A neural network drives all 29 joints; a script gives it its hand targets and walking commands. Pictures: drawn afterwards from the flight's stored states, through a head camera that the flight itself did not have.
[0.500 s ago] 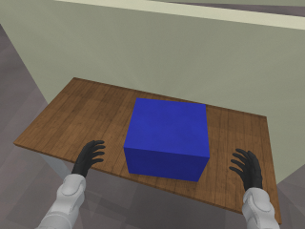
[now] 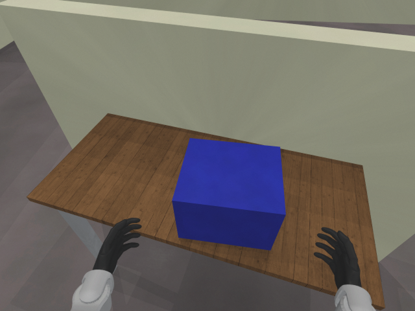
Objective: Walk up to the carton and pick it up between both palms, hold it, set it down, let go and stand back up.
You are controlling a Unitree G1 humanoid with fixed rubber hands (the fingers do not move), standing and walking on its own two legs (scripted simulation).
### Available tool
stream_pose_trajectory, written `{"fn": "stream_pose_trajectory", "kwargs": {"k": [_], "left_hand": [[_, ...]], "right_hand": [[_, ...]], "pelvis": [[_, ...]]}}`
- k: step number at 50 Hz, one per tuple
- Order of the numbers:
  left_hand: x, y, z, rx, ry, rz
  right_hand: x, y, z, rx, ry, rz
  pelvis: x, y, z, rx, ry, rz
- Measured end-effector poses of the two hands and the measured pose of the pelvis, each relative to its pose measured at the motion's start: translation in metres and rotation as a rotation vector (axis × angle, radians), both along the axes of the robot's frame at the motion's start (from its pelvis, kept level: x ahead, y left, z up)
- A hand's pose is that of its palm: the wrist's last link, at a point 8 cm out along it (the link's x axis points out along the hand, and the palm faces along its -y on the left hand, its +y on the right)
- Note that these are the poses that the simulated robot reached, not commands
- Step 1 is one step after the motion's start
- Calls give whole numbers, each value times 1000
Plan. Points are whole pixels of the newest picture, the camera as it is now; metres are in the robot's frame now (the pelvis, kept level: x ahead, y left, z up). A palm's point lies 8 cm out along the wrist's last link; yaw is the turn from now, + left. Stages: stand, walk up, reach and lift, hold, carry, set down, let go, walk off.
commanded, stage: set down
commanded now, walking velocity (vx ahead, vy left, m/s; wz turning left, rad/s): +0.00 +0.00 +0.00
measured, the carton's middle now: (228, 192) +0.41 -0.08 -0.05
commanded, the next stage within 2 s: let go in 0.82 s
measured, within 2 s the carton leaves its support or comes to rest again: neither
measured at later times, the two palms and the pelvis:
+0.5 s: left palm (102, 288) +0.21 +0.19 -0.04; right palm (339, 301) +0.16 -0.25 -0.06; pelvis -0.01 +0.01 -0.01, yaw -1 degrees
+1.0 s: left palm (91, 305) +0.19 +0.22 -0.07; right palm (331, 296) +0.17 -0.24 -0.06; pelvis +0.00 +0.01 +0.00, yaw -2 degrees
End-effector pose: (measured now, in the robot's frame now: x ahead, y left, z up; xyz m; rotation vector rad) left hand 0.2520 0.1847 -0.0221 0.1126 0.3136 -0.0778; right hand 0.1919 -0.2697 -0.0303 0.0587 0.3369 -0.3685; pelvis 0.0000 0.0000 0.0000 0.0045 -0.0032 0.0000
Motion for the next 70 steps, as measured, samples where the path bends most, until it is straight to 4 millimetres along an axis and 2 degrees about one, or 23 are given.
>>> {"fn": "stream_pose_trajectory", "kwargs": {"k": [10, 17, 30, 45, 59, 70], "left_hand": [[-24, -6, -7, -19, -13, -17], [-35, -1, -14, -11, 22, 17], [-46, 16, -25, 7, 95, 62], [-61, 32, -42, 50, 232, 100], [-77, 34, -63, 76, 404, 141], [-88, 41, -68, 139, 480, 146]], "right_hand": [[-26, 5, -16, 6, 22, -16], [-38, 13, -28, 21, 65, 0], [-30, 19, -27, 1, 105, 41], [-27, 29, -28, -36, 171, 102], [-21, 29, -24, -107, 237, 177], [-16, 29, -21, -157, 288, 233]], "pelvis": [[-8, 4, -4, 4, -23, 0], [-11, 5, -6, 9, -43, -13], [-14, 7, -5, 9, -60, -20], [-4, 8, -2, -1, -72, -23], [8, 6, 1, -8, -93, -35], [13, 2, 1, -10, -67, -14]]}}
